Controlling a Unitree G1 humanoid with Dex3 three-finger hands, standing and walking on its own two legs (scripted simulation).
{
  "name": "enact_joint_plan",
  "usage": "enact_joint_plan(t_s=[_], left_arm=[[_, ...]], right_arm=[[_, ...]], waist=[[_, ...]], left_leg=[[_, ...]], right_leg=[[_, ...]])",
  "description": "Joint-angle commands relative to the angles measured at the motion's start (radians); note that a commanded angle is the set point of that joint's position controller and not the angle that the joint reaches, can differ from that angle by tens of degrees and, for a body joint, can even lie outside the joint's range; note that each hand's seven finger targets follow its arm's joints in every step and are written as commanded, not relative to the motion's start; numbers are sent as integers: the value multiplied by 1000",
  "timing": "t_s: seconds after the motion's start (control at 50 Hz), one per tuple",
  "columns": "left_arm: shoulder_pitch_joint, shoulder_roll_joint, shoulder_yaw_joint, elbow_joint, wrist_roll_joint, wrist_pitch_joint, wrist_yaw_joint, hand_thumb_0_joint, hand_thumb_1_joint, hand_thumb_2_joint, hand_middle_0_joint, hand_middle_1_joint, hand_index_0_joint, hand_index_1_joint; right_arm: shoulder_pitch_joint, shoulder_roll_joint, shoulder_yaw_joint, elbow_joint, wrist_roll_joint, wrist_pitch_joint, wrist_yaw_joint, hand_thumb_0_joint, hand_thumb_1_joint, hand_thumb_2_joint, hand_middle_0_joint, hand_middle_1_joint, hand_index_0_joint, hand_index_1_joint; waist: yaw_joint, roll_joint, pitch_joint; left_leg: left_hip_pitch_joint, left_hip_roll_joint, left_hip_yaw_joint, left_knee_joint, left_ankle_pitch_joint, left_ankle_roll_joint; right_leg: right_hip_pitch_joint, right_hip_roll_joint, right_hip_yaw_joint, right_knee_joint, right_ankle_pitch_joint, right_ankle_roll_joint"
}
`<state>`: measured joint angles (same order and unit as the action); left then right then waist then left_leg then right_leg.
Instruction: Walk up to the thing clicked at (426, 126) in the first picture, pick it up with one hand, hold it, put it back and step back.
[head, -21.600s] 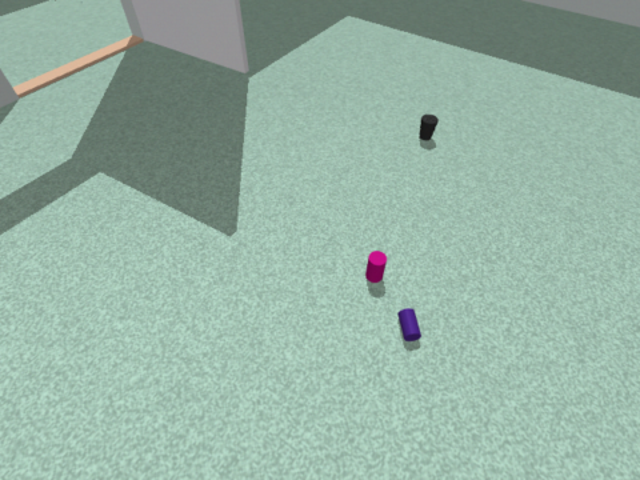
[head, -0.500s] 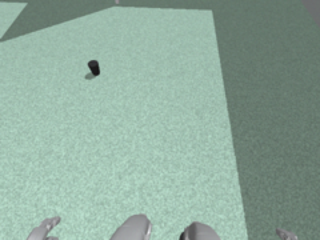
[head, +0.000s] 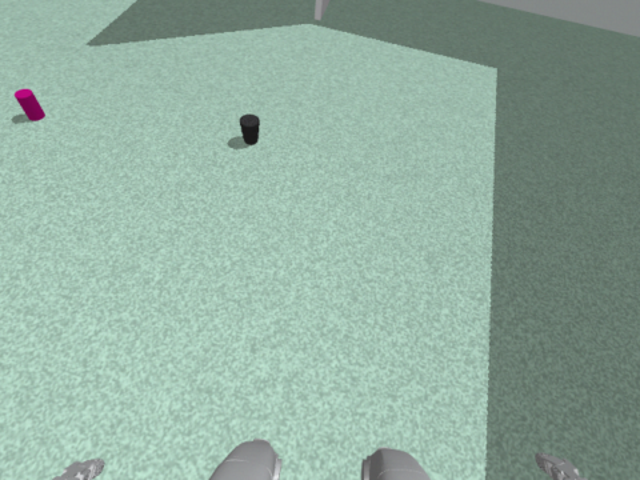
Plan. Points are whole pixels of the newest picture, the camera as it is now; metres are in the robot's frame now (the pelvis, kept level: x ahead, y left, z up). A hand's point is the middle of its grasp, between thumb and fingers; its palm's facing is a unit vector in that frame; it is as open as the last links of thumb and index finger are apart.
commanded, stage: walk up
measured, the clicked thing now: (250, 130) +1.48 +0.33 -0.69
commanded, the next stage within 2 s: stand in 1.44 s
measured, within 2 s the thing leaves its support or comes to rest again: neither
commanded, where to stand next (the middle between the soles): +0.09 -0.03 m, yaw +7 degrees
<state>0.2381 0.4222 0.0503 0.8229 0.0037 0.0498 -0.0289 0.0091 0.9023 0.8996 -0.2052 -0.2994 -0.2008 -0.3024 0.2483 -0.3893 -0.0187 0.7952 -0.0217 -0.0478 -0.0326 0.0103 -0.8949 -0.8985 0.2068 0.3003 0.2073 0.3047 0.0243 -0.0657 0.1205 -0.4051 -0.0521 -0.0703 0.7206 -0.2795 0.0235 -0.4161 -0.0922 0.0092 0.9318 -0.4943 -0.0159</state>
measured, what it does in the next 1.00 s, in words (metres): steps on the spot: right foot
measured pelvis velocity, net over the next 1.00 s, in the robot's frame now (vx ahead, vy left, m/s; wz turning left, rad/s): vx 0.01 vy -0.03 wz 0.19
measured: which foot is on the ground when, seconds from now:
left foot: down 0.00-1.00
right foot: up 0.00-0.08, down 0.10-1.00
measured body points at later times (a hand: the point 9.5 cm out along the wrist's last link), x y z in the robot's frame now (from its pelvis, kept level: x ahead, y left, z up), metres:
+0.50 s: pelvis -0.01 -0.02 +0.01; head +0.01 +0.00 +0.45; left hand +0.01 +0.32 -0.12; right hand +0.09 -0.32 -0.11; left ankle +0.01 +0.10 -0.71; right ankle +0.01 -0.16 -0.69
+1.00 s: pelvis +0.01 -0.03 +0.02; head +0.02 -0.02 +0.47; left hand +0.05 +0.28 -0.11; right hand +0.14 -0.33 -0.10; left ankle +0.01 +0.10 -0.71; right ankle +0.04 -0.17 -0.71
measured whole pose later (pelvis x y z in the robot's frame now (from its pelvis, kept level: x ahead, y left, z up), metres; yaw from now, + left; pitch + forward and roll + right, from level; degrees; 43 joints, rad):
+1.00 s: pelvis +0.01 -0.03 +0.02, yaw +11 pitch -2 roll -1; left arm 0.10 0.37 0.01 1.04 -0.01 0.00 -0.03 0.01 0.90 0.90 -0.21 -0.30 -0.20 -0.30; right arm 0.16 -0.37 0.02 1.08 -0.01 -0.05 -0.01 0.01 -0.90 -0.90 0.20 0.30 0.20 0.30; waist 0.01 -0.02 0.06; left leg -0.26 -0.02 -0.11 0.55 -0.26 -0.02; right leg -0.23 -0.06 -0.09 0.52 -0.26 0.02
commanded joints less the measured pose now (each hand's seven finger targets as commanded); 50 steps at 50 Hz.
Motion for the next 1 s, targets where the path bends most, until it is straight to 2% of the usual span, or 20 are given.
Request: enact_joint_plan(t_s=[0.0, 0.06, 0.08, 0.12, 0.14, 0.2, 0.3, 0.32, 0.36, 0.38, 0.4, 0.44, 0.5, 0.56, 0.62, 0.66, 0.72, 0.76, 0.88, 0.98], left_arm=[[51, 179, 61, -44, 5, -38, 21, 0, 900, 900, -200, -300, -200, -300], [116, 149, 58, 6, 5, -65, 28, 0, 900, 900, -200, -300, -200, -300], [131, 182, 66, 11, 20, -78, 34, 0, 900, 900, -200, -300, -200, -300], [56, 343, 104, -19, 42, -84, 37, 0, 900, 900, -200, -300, -200, -300], [-51, 368, 109, -50, 42, -84, 34, 0, 900, 900, -200, -300, -200, -300], [-88, 246, 67, -39, 33, -84, 31, 0, 900, 900, -200, -300, -200, -300], [-51, 223, 52, -11, 24, -65, 9, 0, 900, 900, -200, -300, -200, -300], [-36, 183, 37, -14, 23, -61, 9, 0, 900, 900, -200, -300, -200, -300], [-7, 109, 13, -20, 0, -50, 12, 0, 900, 900, -200, -300, -200, -300], [-42, 202, 38, 2, 7, -51, 24, 0, 900, 900, -200, -300, -200, -300], [-37, 218, 42, 8, 5, -58, 26, 0, 900, 900, -200, -300, -200, -300], [-10, 189, 43, 27, -2, -64, 26, 0, 900, 900, -200, -300, -200, -300], [26, 161, 40, 49, -4, -66, 24, 0, 900, 900, -200, -300, -200, -300], [28, 176, 41, 75, 10, -72, 28, 0, 900, 900, -200, -300, -200, -300], [-116, 262, 45, 51, 20, -67, 23, 0, 900, 900, -200, -300, -200, -300], [-183, 216, 28, 40, 16, -60, 19, 0, 900, 900, -200, -300, -200, -300], [-160, 178, 15, 78, 5, -58, 16, 0, 900, 900, -200, -300, -200, -300], [-144, 186, 21, 104, 5, -59, 9, 0, 900, 900, -200, -300, -200, -300], [-172, 168, 14, 147, -8, -72, 17, 0, 900, 900, -200, -300, -200, -300], [-191, 165, 11, 176, -14, -65, 19, 0, 900, 900, -200, -300, -200, -300]], right_arm=[[7, -294, -103, -66, -5, -3, -10, 0, -900, -900, 200, 300, 200, 300], [-48, -261, -89, -73, -1, 23, 1, 0, -900, -900, 200, 300, 200, 300], [-64, -217, -76, -84, 9, 28, 3, 0, -900, -900, 200, 300, 200, 300], [-75, -195, -75, -81, 12, 27, -6, 0, -900, -900, 200, 300, 200, 300], [-34, -257, -94, -49, 6, 24, -7, 0, -900, -900, 200, 300, 200, 300], [-14, -236, -97, 11, 11, 6, 19, 0, -900, -900, 200, 300, 200, 300], [62, -184, -83, 65, 11, -10, 33, 0, -900, -900, 200, 300, 200, 300], [87, -204, -90, 74, 6, -21, 25, 0, -900, -900, 200, 300, 200, 300], [68, -332, -111, 49, -9, -41, 9, 0, -900, -900, 200, 300, 200, 300], [67, -383, -128, 61, 3, -35, 11, 0, -900, -900, 200, 300, 200, 300], [29, -360, -122, 63, 3, -32, 9, 0, -900, -900, 200, 300, 200, 300], [-6, -287, -89, 56, 5, -36, 2, 0, -900, -900, 200, 300, 200, 300], [-43, -271, -77, 70, 14, -32, 1, 0, -900, -900, 200, 300, 200, 300], [-84, -213, -51, 67, 27, -8, 4, 0, -900, -900, 200, 300, 200, 300], [-40, -197, -53, 119, 26, 8, 7, 0, -900, -900, 200, 300, 200, 300], [8, -214, -58, 163, 18, 1, 10, 0, -900, -900, 200, 300, 200, 300], [-89, -225, -50, 166, 13, -11, 15, 0, -900, -900, 200, 300, 200, 300], [-101, -224, -38, 171, 9, -14, 17, 0, -900, -900, 200, 300, 200, 300], [-117, -217, -20, 222, 17, -26, 13, 0, -900, -900, 200, 300, 200, 300], [-125, -213, -18, 245, 21, -23, 5, 0, -900, -900, 200, 300, 200, 300]], waist=[[-22, 282, -178], [24, 219, -184], [41, 129, -195], [49, -185, -101], [11, -208, -47], [-26, -68, 23], [-24, -139, -62], [-38, -76, -112], [-30, 170, -135], [-57, 146, -94], [-36, 123, -75], [-15, 132, -100], [-3, 205, -140], [21, 157, -154], [-29, -57, -109], [-62, -40, -74], [-16, 35, -51], [-6, 9, -62], [-4, 82, -153], [-6, 91, -204]], left_leg=[[103, 202, -299, -214, 131, 182], [8, 128, -218, -107, 70, 143], [-56, 83, -189, -19, 39, 100], [-241, -27, -15, 257, -303, 9], [-185, 52, -48, 347, -294, 0], [-55, 28, 29, 150, -170, 5], [176, -29, 126, -181, -34, 4], [256, 2, 39, -236, -67, 15], [332, 349, -549, -393, -188, 180], [217, 396, -616, -404, -209, 264], [181, 379, -575, -375, -142, 272], [203, 301, -354, -288, 204, 203], [127, 238, -224, -218, 346, 147], [-4, 148, -114, -146, 140, 60], [64, 19, 3, 0, -238, 4], [165, 43, -14, -92, -184, 5], [52, 128, -193, -287, -171, 49], [1, 121, -182, -306, -244, 43], [102, 126, -126, -266, 205, 23], [154, 138, -117, -270, 347, 19]], right_leg=[[23, 28, -32, -98, -24, 3], [208, 81, -81, -407, 128, -6], [277, 31, 5, -464, 146, -28], [180, -353, 498, -673, -150, -217], [87, -445, 580, -690, -174, -287], [28, -212, 169, -554, 48, -171], [34, -103, 23, -399, 40, -104], [6, -103, 5, -285, 59, -84], [-219, 35, -37, -23, -83, 0], [-168, -8, 29, 23, -114, -6], [-132, -23, 36, 11, -87, -10], [-93, -29, 41, -45, -25, -17], [85, 7, -19, -234, 82, -16], [262, 21, -5, -423, 288, -42], [65, -225, 289, -617, -128, -159], [-29, -182, 202, -589, -141, -123], [66, -37, 52, -475, -7, -35], [144, -37, 63, -503, -12, -37], [254, -58, 16, -503, 292, -33], [316, -60, -15, -490, 394, -30]])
